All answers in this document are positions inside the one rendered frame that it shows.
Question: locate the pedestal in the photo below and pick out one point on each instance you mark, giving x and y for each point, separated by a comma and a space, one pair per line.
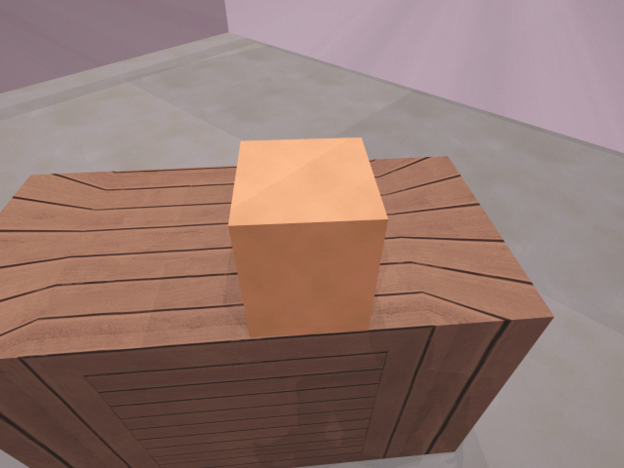
124, 341

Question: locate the carton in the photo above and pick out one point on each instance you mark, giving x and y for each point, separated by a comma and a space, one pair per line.
307, 227

